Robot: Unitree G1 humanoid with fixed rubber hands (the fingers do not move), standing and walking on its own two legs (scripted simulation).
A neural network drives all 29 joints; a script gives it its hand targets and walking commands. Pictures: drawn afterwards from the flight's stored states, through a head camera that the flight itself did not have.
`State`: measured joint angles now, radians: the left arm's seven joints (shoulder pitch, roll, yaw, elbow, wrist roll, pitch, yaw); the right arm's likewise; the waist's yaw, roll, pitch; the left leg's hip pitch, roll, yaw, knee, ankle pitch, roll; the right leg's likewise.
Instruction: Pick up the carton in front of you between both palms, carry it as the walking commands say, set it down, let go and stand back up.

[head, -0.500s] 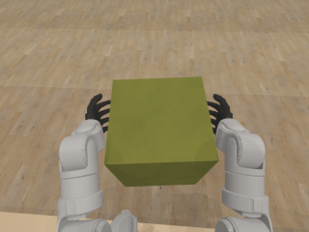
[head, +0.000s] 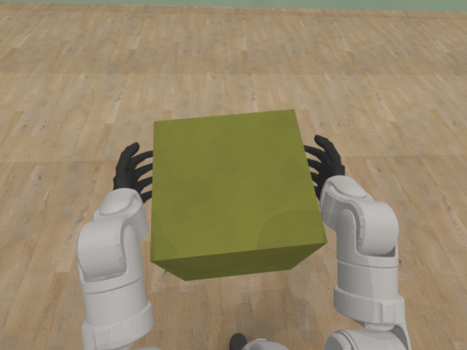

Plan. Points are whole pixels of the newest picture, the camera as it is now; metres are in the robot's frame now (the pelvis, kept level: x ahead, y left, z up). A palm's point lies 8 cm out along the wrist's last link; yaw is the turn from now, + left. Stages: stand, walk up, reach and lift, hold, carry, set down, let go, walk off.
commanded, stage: carry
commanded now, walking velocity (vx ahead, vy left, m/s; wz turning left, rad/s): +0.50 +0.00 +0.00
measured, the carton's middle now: (232, 206) +0.35 -0.03 +0.05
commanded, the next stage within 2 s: none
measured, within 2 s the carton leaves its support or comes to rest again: neither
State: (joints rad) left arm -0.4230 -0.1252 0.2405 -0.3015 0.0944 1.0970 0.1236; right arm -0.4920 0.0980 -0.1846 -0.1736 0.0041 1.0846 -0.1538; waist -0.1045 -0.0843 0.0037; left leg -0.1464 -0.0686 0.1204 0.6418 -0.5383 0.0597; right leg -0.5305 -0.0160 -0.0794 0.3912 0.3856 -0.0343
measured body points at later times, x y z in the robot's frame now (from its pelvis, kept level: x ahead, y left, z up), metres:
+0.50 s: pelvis +0.37 +0.00 -0.08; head +0.43 +0.01 +0.36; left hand +0.72 +0.16 -0.01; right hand +0.72 -0.14 -0.01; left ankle +0.49 +0.07 -0.80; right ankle +0.18 -0.06 -0.76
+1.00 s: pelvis +0.74 -0.04 -0.08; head +0.72 -0.04 +0.37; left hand +1.00 +0.12 +0.01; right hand +1.00 -0.19 +0.00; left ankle +0.53 +0.06 -0.74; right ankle +0.83 -0.13 -0.80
